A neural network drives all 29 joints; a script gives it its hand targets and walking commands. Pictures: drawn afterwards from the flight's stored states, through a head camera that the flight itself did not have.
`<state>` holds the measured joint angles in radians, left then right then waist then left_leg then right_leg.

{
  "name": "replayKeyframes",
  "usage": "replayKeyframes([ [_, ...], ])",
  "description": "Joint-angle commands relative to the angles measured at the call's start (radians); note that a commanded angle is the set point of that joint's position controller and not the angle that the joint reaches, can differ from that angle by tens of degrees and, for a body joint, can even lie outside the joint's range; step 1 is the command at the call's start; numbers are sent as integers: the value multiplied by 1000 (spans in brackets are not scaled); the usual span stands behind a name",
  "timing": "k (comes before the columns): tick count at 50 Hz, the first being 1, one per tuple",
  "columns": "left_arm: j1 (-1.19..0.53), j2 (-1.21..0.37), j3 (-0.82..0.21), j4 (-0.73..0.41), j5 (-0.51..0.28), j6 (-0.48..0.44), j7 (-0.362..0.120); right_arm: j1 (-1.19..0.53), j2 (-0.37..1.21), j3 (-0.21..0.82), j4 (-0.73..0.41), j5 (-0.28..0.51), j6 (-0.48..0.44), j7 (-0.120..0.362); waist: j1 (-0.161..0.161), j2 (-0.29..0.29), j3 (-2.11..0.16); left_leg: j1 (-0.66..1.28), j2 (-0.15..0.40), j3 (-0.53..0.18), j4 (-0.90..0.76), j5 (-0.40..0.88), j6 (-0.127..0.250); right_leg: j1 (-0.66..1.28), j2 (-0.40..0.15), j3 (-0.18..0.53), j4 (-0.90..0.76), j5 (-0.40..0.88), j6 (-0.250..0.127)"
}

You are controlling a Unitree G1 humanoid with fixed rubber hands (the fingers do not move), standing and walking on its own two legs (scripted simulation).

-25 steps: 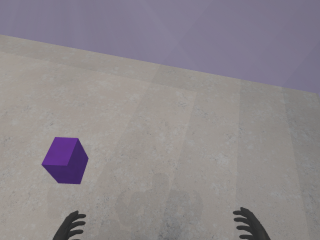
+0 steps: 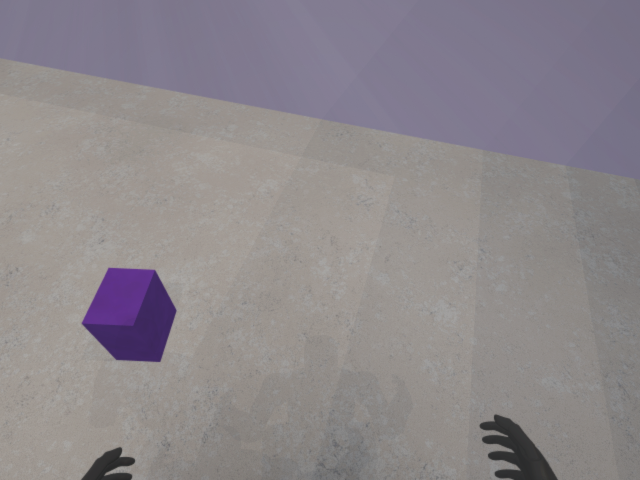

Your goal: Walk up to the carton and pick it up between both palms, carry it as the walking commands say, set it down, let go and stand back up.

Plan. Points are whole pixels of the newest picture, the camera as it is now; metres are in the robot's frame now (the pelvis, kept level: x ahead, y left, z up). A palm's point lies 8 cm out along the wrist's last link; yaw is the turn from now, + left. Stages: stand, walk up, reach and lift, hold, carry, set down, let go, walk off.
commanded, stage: stand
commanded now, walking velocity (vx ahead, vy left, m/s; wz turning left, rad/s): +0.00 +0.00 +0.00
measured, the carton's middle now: (135, 316) +0.69 +0.57 -0.63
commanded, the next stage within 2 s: walk up in 1.72 s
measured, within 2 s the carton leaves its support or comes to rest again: neither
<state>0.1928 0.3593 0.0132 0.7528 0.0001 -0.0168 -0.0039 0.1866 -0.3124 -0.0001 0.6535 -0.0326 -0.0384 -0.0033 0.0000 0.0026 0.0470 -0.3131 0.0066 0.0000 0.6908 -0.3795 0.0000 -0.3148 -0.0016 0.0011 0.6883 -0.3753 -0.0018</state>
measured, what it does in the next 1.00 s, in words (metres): stands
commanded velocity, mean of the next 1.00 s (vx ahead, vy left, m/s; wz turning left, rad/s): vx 0.00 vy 0.00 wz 0.00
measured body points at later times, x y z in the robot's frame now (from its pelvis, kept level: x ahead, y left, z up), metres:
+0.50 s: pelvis -0.01 +0.00 +0.00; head +0.02 +0.00 +0.45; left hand +0.11 +0.30 -0.11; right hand +0.13 -0.28 -0.10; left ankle -0.01 +0.12 -0.72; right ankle -0.01 -0.12 -0.72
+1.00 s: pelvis -0.03 +0.00 +0.00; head -0.02 +0.00 +0.45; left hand +0.07 +0.30 -0.12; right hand +0.10 -0.28 -0.11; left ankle -0.01 +0.12 -0.72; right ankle -0.01 -0.12 -0.72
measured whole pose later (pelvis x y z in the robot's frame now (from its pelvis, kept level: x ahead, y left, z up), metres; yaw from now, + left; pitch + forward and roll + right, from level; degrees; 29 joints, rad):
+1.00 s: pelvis -0.03 +0.00 +0.00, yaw +0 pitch -2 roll +0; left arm 0.17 0.36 -0.01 0.94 0.00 -0.02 -0.01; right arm 0.18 -0.33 0.00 0.82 -0.03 -0.03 0.00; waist 0.00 0.00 0.05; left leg -0.31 0.01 0.00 0.69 -0.34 0.00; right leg -0.31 0.00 0.00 0.69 -0.34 0.00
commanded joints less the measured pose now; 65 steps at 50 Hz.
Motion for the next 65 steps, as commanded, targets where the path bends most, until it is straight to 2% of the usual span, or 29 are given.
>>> replayKeyframes([
  [1, -64, 186, 47, -46, 12, -37, 7, -61, -218, -60, 6, 23, -23, -7, 1, 3, -137, 93, 86, -84, -91, 311, 79, 33, -96, 104, -116, 334, -74],
  [6, -111, 202, 48, -36, 19, -37, 7, -91, -203, -57, 10, 15, -22, -9, -8, -19, -129, 88, 84, -90, -107, 275, 72, 14, -89, 97, -122, 300, -74],
  [7, -91, 188, 44, -31, 13, -36, 6, -78, -215, -54, 22, 18, -22, -4, -1, 31, -123, 67, 93, -95, -128, 244, 79, 42, -102, 105, -123, 274, -79],
  [9, -94, 211, 51, -16, 13, -31, 2, -87, -225, -59, 39, 24, -17, -7, 3, 39, -132, 80, 87, -88, -124, 262, 80, 44, -93, 102, -126, 265, -80],
  [10, -132, 196, 52, -35, 13, -30, 6, -74, -207, -51, 38, 23, -22, -11, 4, -34, -150, 55, 93, -102, -111, 286, 77, 67, -97, 103, -123, 298, -76],
  [12, -82, 175, 41, -2, 14, -42, 1, -82, -218, -56, 42, 18, -27, -12, 6, 19, -155, 112, 99, -94, -107, 287, 82, 23, -95, 108, -120, 281, -77],
  [13, -87, 195, 38, -1, 16, -42, 2, -51, -227, -56, 49, 20, -19, -9, -9, -37, -131, 86, 87, -95, -115, 282, 72, 48, -102, 102, -134, 321, -74],
  [16, -62, 214, 45, 13, 15, -33, 3, -62, -256, -63, 63, 20, -19, -11, 11, 28, -143, 99, 93, -88, -112, 313, 73, 49, -83, 85, -124, 305, -67],
  [17, -75, 199, 42, 28, 15, -26, 7, -71, -250, -68, 56, 23, -20, -13, 3, -11, -126, 99, 86, -89, -107, 295, 71, 51, -90, 105, -128, 325, -79],
  [20, -93, 219, 50, 45, 13, -35, 11, -46, -222, -49, 86, 25, -20, -9, -11, -4, -131, 101, 85, -98, -148, 268, 69, 50, -107, 116, -141, 294, -82],
  [21, -92, 212, 42, 34, 6, -35, 10, -50, -239, -49, 87, 16, -22, -5, 2, 47, -122, 112, 94, -99, -158, 290, 78, 43, -97, 102, -123, 274, -75],
  [23, -101, 212, 46, 41, 10, -29, 3, -76, -237, -46, 85, 28, -26, -9, 14, 24, -126, 98, 105, -118, -138, 348, 84, 65, -89, 93, -133, 297, -67],
  [26, -81, 206, 37, 59, 9, -36, 0, -59, -228, -50, 96, 29, -18, -12, 0, -18, -126, 121, 90, -97, -148, 290, 74, 29, -101, 121, -138, 285, -83],
  [27, -87, 209, 42, 62, 8, -34, 2, -76, -248, -53, 92, 26, -19, -11, -1, 40, -136, 119, 103, -101, -133, 295, 76, 26, -95, 110, -139, 272, -80],
  [30, -103, 184, 30, 64, 15, -32, 3, -90, -226, -49, 110, 19, -19, -15, 7, 3, -126, 114, 100, -114, -168, 289, 73, 59, -101, 101, -158, 287, -77],
  [32, -104, 218, 41, 75, 6, -27, 4, -79, -245, -50, 114, 29, -16, -12, 5, 40, -116, 91, 103, -114, -183, 267, 70, 49, -91, 105, -163, 252, -69],
  [34, -109, 204, 34, 82, 16, -34, 2, -63, -219, -38, 135, 20, -13, -14, 3, -6, -113, 93, 89, -109, -191, 256, 69, 55, -99, 102, -173, 249, -70],
  [41, -90, 212, 33, 114, 7, -38, -3, -70, -248, -44, 160, 17, -20, -10, 6, 48, -117, 108, 112, -132, -202, 218, 78, 64, -96, 120, -195, 222, -65],
  [44, -106, 206, 26, 128, 15, -32, 2, -80, -246, -49, 155, 23, -9, -13, 6, -34, -58, 86, 93, -121, -197, 191, 70, 22, -96, 127, -210, 201, -68],
  [48, -105, 191, 21, 145, 12, -39, 1, -89, -238, -51, 177, 21, -16, -5, 9, 33, -81, 86, 85, -116, -206, 170, 66, 29, -94, 131, -216, 182, -71],
  [54, -123, 207, 19, 156, 8, -31, 2, -77, -250, -51, 192, 29, -5, -4, 1, -32, -71, 80, 88, -130, -225, 117, 59, 22, -107, 133, -259, 125, -65],
  [56, -117, 198, 20, 165, 13, -39, -2, -59, -250, -45, 209, 15, -11, -6, 3, 5, -34, 82, 92, -128, -241, 92, 66, -22, -105, 151, -284, 66, -69],
  [58, -114, 224, 21, 179, 15, -33, -4, -91, -237, -42, 211, 25, -8, -1, 7, -6, -90, 106, 96, -122, -239, 90, 60, 18, -112, 148, -287, 88, -63],
  [60, -105, 201, 19, 197, 10, -34, 3, -70, -256, -42, 233, 22, -11, 2, 13, 47, -81, 86, 91, -128, -253, 84, 61, 41, -102, 136, -276, 115, -63],
  [61, -119, 228, 19, 191, 7, -32, 4, -78, -234, -37, 233, 26, -10, 1, 1, -14, -64, 99, 94, -125, -255, 111, 58, 12, -116, 152, -290, 95, -63],
  [62, -121, 224, 20, 189, 0, -33, 4, -65, -251, -37, 241, 23, -8, 1, 4, 27, -85, 89, 102, -147, -267, 132, 64, 40, -96, 134, -259, 126, -55],
  [63, -97, 224, 21, 193, 2, -34, 1, -81, -246, -39, 242, 24, -7, 0, 18, -4, -79, 92, 96, -120, -244, 171, 64, 35, -94, 139, -268, 174, -58],
  [64, -74, 204, 13, 210, 10, -36, 5, -65, -251, -39, 240, 26, -8, 3, 0, 33, -118, 134, 90, -120, -239, 166, 57, 54, -112, 150, -280, 193, -60],
  [65, -99, 208, 8, 207, 8, -34, 6, -51, -244, -40, 245, 27, -7, -4, -3, -16, -114, 103, 93, -118, -235, 189, 59, 83, -113, 136, -274, 218, -62],
])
